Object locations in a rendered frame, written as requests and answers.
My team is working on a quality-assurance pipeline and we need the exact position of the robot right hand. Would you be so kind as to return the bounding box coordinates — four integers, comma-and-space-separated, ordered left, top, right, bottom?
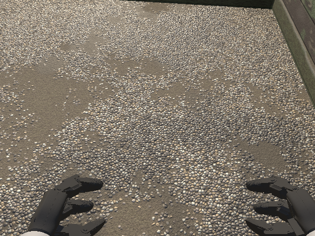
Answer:
245, 175, 315, 236

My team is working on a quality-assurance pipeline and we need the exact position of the robot left hand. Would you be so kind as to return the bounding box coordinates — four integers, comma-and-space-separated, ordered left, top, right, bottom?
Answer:
27, 174, 106, 236

